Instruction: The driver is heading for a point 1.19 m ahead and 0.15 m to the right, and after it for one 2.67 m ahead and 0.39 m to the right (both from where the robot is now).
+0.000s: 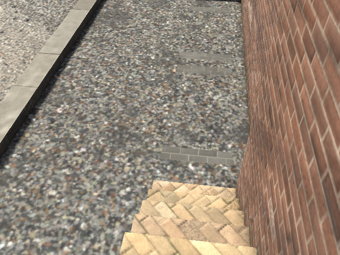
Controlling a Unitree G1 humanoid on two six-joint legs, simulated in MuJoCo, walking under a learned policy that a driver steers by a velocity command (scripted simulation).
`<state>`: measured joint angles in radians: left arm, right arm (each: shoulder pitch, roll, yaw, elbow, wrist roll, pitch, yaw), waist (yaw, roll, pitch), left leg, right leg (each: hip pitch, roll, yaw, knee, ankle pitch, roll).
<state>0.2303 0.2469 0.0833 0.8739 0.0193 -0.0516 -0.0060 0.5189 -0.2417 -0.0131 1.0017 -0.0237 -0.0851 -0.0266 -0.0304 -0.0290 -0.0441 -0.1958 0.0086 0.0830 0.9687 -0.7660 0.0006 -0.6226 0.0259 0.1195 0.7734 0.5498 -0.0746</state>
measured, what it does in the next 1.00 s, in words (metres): goes down, turning right: right foot 0.20 m lower, then left foot 0.19 m lower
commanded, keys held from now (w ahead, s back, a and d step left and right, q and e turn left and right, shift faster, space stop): w+e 0.42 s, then w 0.48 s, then w+q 0.10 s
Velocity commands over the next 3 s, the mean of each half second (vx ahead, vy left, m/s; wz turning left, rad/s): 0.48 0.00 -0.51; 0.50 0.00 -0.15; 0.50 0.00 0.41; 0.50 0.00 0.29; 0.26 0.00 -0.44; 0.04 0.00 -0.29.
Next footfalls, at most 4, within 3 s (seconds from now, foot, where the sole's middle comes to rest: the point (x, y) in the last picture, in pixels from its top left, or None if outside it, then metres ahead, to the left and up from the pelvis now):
0.10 right None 0.12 -0.08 -0.89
0.58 left None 0.41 0.04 -1.09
1.04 right None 0.58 -0.29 -1.28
1.58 left None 0.88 0.01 -1.48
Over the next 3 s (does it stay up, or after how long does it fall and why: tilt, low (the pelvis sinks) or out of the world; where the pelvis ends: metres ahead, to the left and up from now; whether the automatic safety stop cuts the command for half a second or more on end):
stays up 1.23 -0.11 -1.09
